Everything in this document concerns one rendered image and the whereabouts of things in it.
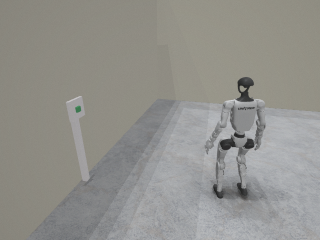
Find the right robot forearm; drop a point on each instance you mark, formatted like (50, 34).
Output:
(259, 132)

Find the left robot hand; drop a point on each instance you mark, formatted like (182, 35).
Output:
(208, 145)

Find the robot right upper arm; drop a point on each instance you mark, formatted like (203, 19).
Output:
(260, 113)

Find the robot left upper arm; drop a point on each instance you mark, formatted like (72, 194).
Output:
(226, 106)

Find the panel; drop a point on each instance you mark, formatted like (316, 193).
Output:
(77, 134)

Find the right robot hand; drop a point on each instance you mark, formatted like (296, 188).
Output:
(258, 142)

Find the left robot forearm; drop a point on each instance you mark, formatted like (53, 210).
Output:
(216, 132)

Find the robot head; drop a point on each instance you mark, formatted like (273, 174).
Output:
(246, 82)

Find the button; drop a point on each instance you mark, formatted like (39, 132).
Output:
(78, 109)

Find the left robot shin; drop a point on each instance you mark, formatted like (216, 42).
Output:
(219, 176)

